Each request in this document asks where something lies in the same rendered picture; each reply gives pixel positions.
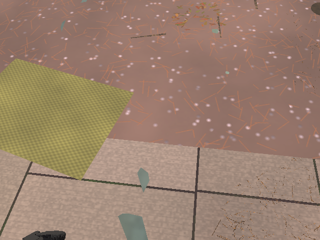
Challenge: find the robot left hand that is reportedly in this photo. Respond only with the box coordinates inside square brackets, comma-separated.
[22, 230, 66, 240]

